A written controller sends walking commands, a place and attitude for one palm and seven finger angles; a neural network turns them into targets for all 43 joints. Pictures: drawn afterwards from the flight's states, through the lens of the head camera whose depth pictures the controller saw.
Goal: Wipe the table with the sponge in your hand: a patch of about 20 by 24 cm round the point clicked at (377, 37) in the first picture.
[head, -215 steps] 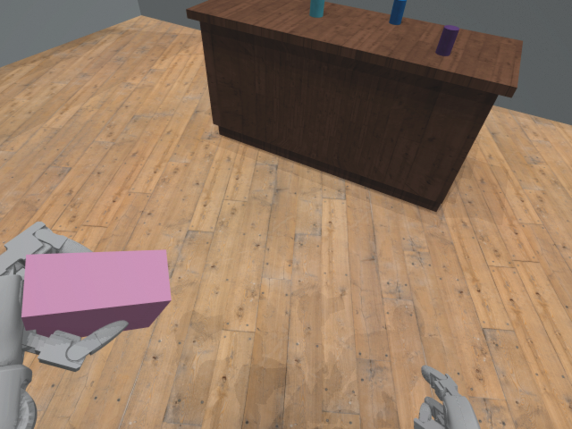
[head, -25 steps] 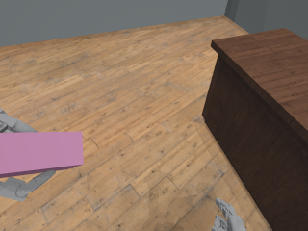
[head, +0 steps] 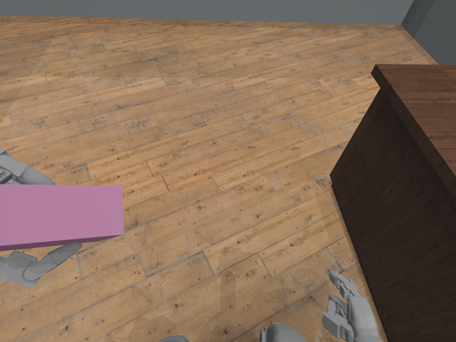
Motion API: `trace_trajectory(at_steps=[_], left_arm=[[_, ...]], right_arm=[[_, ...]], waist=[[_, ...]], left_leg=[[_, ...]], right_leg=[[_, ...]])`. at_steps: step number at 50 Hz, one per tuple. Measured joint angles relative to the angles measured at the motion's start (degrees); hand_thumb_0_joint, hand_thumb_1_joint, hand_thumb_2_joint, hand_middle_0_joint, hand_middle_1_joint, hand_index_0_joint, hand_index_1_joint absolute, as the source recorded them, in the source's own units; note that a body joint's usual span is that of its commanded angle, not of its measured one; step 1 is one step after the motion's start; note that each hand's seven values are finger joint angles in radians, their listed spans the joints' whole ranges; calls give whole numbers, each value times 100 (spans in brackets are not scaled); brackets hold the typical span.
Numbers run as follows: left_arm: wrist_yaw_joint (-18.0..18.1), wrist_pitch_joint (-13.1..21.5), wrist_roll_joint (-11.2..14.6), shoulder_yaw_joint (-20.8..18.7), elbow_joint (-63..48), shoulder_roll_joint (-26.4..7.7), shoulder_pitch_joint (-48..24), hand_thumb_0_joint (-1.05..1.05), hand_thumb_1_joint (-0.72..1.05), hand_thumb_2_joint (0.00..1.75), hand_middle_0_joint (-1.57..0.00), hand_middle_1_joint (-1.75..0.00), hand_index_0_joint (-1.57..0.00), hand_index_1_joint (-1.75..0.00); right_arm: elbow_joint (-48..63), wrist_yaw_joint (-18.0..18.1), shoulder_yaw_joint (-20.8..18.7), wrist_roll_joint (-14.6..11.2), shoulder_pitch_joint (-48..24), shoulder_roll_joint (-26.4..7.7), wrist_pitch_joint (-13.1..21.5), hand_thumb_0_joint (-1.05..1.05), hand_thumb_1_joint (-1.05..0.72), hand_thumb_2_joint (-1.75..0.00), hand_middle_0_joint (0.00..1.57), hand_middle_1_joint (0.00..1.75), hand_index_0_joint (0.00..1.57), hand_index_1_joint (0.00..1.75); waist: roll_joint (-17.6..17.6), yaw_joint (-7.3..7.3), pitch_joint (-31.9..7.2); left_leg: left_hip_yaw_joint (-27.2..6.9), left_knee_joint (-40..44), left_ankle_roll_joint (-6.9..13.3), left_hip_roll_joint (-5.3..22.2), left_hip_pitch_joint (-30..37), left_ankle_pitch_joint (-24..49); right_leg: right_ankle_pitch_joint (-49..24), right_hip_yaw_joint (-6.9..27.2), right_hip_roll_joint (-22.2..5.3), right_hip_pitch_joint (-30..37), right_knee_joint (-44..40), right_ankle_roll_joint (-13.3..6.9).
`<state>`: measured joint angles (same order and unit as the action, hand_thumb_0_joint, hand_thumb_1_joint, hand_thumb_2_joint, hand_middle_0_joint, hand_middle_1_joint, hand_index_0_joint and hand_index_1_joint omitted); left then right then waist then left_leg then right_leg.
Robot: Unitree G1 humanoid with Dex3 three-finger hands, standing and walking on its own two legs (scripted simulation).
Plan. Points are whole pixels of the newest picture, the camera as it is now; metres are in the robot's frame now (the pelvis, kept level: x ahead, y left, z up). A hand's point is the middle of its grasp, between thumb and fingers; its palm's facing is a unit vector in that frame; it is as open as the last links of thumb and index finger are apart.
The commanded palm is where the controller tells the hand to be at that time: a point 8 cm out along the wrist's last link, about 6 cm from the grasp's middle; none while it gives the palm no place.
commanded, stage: walk to a spot facing it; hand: left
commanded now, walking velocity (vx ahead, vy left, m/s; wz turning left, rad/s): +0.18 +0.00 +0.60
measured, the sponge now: (73, 218) +0.24 +0.20 +0.17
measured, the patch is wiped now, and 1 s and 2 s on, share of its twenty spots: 0.00 0.00 0.00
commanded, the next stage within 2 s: turn to face it in 1.28 s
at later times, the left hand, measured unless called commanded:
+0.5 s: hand out of the picture +0.09 +0.25 +0.18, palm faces +0.62 -0.69 -0.38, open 9.9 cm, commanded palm +0.02 +0.28 +0.18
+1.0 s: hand out of the picture +0.07 +0.28 +0.18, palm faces +0.75 -0.48 -0.45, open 10.0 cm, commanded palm +0.00 +0.28 +0.18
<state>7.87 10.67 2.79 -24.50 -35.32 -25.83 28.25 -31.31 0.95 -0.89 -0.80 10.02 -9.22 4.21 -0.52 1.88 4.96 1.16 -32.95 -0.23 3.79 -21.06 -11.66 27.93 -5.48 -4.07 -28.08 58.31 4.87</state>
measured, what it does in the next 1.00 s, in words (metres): steps on the spot, turning left: right foot, then left foot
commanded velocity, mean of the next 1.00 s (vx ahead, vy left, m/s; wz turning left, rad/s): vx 0.26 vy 0.00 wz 0.41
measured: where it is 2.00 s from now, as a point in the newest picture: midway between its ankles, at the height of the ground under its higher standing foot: outside the picture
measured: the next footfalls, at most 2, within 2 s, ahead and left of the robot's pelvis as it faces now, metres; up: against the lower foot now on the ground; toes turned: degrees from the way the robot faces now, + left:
right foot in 0.16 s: +0.05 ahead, -0.14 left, +0.00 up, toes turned -1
left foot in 0.56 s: -0.07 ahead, +0.12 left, +0.00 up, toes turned +28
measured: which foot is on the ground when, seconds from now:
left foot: down 0.00-0.16, up 0.18-0.54, down 0.56-0.94, up 0.96-1.00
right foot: up 0.00-0.14, down 0.16-0.56, up 0.58-0.90, down 0.92-1.00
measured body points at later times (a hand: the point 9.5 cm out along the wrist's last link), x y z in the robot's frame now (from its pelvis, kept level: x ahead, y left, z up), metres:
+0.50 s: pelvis -0.04 -0.04 +0.01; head -0.03 -0.03 +0.46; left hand +0.05 +0.28 +0.21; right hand +0.20 -0.25 -0.06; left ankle -0.09 +0.10 -0.69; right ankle +0.01 -0.14 -0.73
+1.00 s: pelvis -0.01 -0.04 -0.01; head +0.02 -0.06 +0.44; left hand +0.02 +0.30 +0.20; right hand +0.23 -0.12 -0.12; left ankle -0.10 +0.08 -0.69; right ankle +0.07 -0.10 -0.73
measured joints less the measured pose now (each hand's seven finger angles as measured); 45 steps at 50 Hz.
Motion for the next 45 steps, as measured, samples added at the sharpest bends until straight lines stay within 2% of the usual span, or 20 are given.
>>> trace_trajectory(at_steps=[3, 6, 7, 8, 9, 11, 14, 16, 18, 21, 26, 28, 29, 31, 32, 33, 35, 39, 42, 45], left_arm=[[-42, -63, 63, 106, -111, 157, 281, -1, -47, 99, -77, -134, -77, -134], [-62, -119, 65, 192, -109, 232, 429, -1, -47, 100, -77, -134, -77, -134], [-58, -145, 54, 195, -71, 226, 423, -1, -47, 100, -77, -134, -77, -134], [-55, -168, 24, 211, -1, 245, 360, -1, -47, 100, -77, -134, -77, -134], [-48, -203, -21, 256, 92, 287, 245, -1, -48, 100, -77, -134, -77, -134], [-31, -288, -26, 415, 365, 410, -55, -1, -48, 100, -77, -134, -77, -134], [-2, -341, -45, 504, 760, 641, -237, -1, -48, 100, -77, -134, -77, -134], [5, -327, -60, 543, 943, 688, -259, -1, -48, 100, -77, -134, -76, -134], [6, -315, -80, 616, 1037, 669, -299, -1, -48, 100, -77, -134, -76, -134], [22, -276, -77, 705, 941, 601, -309, -1, -48, 100, -76, -134, -76, -134], [136, -204, -15, 593, 231, 415, -90, -1, -48, 100, -76, -134, -76, -134], [202, -175, 36, 454, -78, 348, -5, -1, -48, 100, -76, -134, -76, -134], [235, -138, 58, 360, -170, 304, -20, -1, -48, 100, -76, -134, -76, -134], [266, -28, -28, 257, -67, 263, -164, -1, -48, 100, -76, -134, -76, -134], [235, 22, -97, 236, 50, 250, -226, -1, -48, 100, -76, -134, -76, -134], [193, 36, -142, 226, 152, 239, -264, -1, -48, 100, -76, -134, -76, -134], [128, 10, -177, 240, 245, 257, -290, -1, -48, 100, -76, -134, -76, -134], [73, 70, -145, 337, 151, 421, -155, -1, -48, 100, -76, -135, -76, -134], [36, 137, -134, 406, 214, 462, -54, -1, -48, 100, -76, -135, -76, -134], [26, 123, -153, 404, 501, 398, -81, -1, -48, 100, -76, -135, -76, -135]], right_arm=[[-54, -57, 135, -9, 189, 100, 64, 1, -90, -90, 20, 30, 21, 30], [-166, -20, 223, 12, 302, 138, 85, 1, -90, -90, 21, 30, 21, 30], [-196, 7, 247, 17, 324, 140, 73, 1, -90, -90, 21, 30, 21, 30], [-230, 33, 257, 15, 324, 121, 55, 1, -90, -90, 21, 30, 21, 30], [-301, 59, 250, 18, 293, 90, 20, 1, -90, -90, 21, 30, 21, 30], [-559, 117, 232, 74, 214, -23, -18, 1, -90, -90, 21, 30, 21, 30], [-778, 183, 198, 144, 132, -208, -110, 1, -90, -90, 21, 30, 21, 30], [-767, 252, 148, 149, 103, -307, -142, 1, -90, -90, 21, 30, 21, 30], [-692, 313, 79, 159, 96, -398, -147, 1, -90, -90, 21, 30, 21, 30], [-530, 369, -46, 182, 98, -542, -135, 1, -90, -90, 21, 30, 21, 30], [-212, 408, -227, 184, 151, -683, -148, 1, -90, -90, 20, 30, 20, 30], [-41, 418, -242, 176, 191, -729, -142, 1, -90, -90, 20, 30, 20, 30], [22, 427, -254, 170, 168, -707, -115, 1, -91, -90, 20, 30, 20, 30], [-29, 391, -246, 152, 81, -495, -44, 1, -91, -90, 20, 29, 20, 30], [-91, 343, -203, 131, 78, -367, 0, 1, -91, -90, 20, 29, 20, 30], [-148, 284, -144, 100, 100, -242, 31, 1, -91, -90, 20, 29, 20, 30], [-230, 170, -10, 41, 177, -15, 77, 1, -91, -90, 20, 29, 20, 30], [-346, 67, 238, 24, 318, 282, 194, 1, -90, -90, 20, 30, 21, 30], [-450, 77, 360, 69, 362, 375, 231, 1, -90, -90, 21, 30, 21, 30], [-542, 123, 415, 107, 344, 375, 182, 1, -90, -90, 21, 30, 21, 30]], waist=[[168, -85, -59], [314, -249, -132], [343, -318, -164], [397, -385, -182], [435, -421, -169], [408, -462, -148], [271, -483, -238], [176, -394, -296], [71, -306, -341], [-57, -223, -379], [-265, -227, -360], [-305, -227, -343], [-344, -208, -283], [-403, -214, -105], [-373, -209, -103], [-326, -194, -142], [-228, -183, -218], [-27, -306, -276], [134, -416, -324], [275, -508, -387]], left_leg=[[-248, 144, -61, -36, -66, 172], [-454, 106, -125, -97, -172, 237], [-507, 30, -147, -127, -227, 224], [-534, -158, -121, -124, -330, 69], [-537, -561, -91, -151, -486, -505], [-437, -1972, -151, -310, -903, -1169], [-128, -3491, -291, -342, -1229, -1023], [32, -3744, -337, -264, -1213, -920], [177, -3448, -325, -152, -1041, -877], [362, -2500, -259, 5, -621, -987], [577, -816, -123, 73, 182, -1400], [626, -16, -32, 1, 598, -1179], [596, 126, -8, -52, 614, -588], [509, -209, -3, -96, 557, -519], [433, -246, -3, -78, 562, -603], [341, -213, 1, -57, 566, -645], [168, -25, 11, -35, 612, -592], [1, 397, -33, -25, 795, -380], [-59, 558, -77, -39, 904, -345], [-103, 384, -149, -33, 899, -506]], right_leg=[[-265, -1, 84, 247, -811, 33], [-211, -44, 206, 738, -1628, 15], [-228, -77, 246, 972, -1998, -13], [-530, -123, 283, 1126, -2329, -164], [-1008, -188, 263, 1141, -2381, -343], [-1133, -340, 89, 1199, -2277, -583], [-1161, -427, -141, 1399, -2545, -633], [-1290, -529, -266, 1516, -2785, -603], [-1399, -664, -380, 1578, -2968, -589], [-1488, -864, -499, 1544, -3083, -570], [-1424, -1102, -674, 1253, -2825, -482], [-1233, -1152, -798, 1028, -2375, -395], [-1002, -1028, -859, 832, -1874, -337], [-72, -470, -675, 412, -445, -277], [108, -303, -520, 192, 191, -272], [124, -210, -392, -11, 665, -250], [-89, -135, -260, -295, 1048, -193], [-601, -140, -222, -329, 231, -129], [-615, -175, -155, 10, -754, -120], [-627, -298, 6, 618, -1870, -135]])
